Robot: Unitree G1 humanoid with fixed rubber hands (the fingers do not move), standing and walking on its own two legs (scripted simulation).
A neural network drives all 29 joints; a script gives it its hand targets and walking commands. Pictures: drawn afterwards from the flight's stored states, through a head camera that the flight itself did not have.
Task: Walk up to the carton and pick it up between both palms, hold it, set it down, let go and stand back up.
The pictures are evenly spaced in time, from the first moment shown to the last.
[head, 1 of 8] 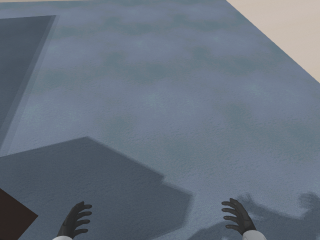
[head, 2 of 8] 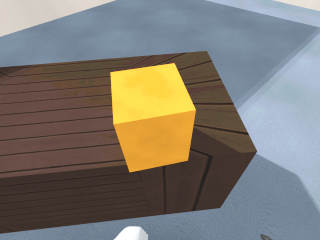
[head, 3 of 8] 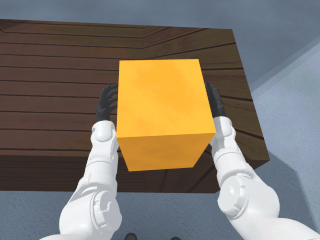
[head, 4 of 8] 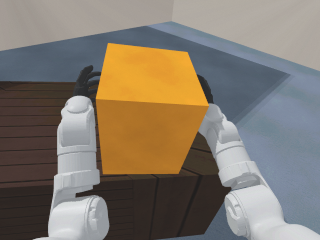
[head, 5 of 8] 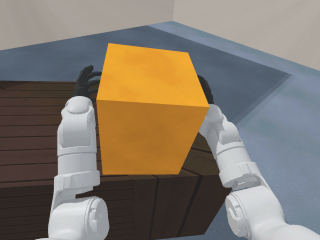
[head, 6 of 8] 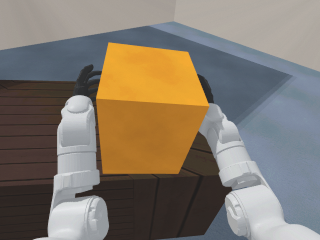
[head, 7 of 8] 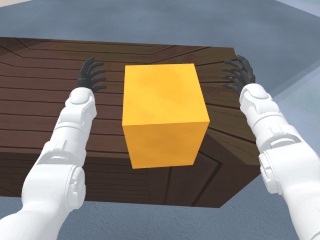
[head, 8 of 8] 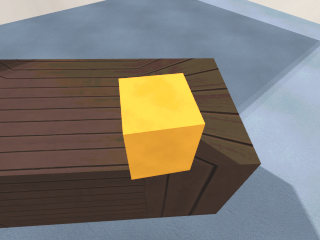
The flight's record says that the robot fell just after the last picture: no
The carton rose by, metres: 0.19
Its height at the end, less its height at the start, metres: +0.00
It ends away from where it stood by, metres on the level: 0.02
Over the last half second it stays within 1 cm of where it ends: yes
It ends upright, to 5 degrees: yes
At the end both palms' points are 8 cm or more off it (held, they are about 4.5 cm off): yes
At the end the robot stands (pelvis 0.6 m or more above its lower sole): yes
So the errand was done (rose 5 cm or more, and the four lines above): yes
